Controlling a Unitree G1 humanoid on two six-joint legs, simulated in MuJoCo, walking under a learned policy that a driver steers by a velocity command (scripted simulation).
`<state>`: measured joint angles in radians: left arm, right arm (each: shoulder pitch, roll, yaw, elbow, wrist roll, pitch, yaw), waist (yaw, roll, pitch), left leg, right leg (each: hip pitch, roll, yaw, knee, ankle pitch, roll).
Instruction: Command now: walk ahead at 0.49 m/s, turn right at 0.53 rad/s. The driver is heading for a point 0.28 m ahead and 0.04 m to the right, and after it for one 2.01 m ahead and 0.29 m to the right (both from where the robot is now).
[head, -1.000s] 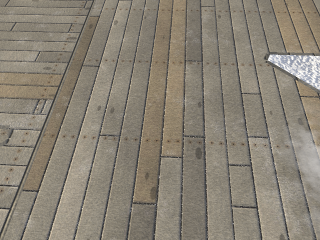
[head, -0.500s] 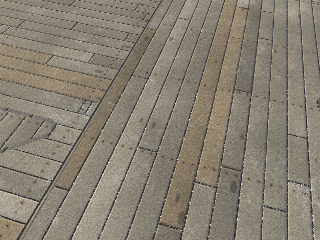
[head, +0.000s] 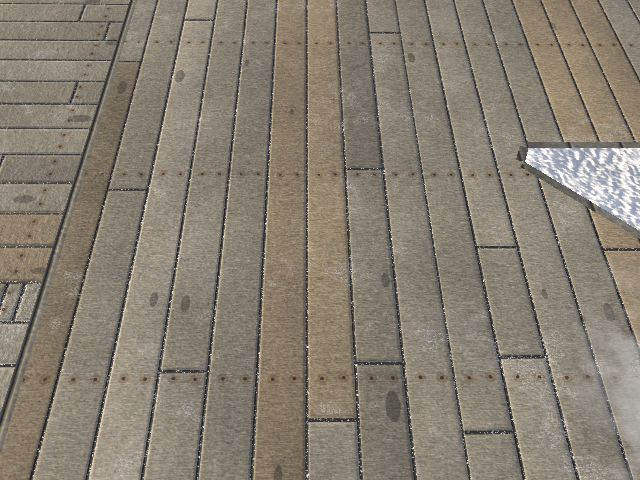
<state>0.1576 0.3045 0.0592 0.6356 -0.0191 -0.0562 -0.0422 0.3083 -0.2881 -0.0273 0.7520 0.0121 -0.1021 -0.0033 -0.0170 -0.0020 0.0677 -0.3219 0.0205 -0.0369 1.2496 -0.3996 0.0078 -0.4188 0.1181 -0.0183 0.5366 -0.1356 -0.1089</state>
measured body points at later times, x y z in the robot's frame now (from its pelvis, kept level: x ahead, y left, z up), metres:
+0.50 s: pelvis +0.29 +0.06 +0.01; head +0.31 +0.06 +0.46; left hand +0.46 +0.30 -0.10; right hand +0.35 -0.24 -0.07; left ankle +0.35 +0.15 -0.72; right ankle +0.18 -0.05 -0.63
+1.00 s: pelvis +0.52 -0.09 +0.01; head +0.55 -0.11 +0.46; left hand +0.78 +0.08 -0.08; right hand +0.45 -0.36 -0.12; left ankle +0.49 +0.09 -0.63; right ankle +0.53 -0.19 -0.72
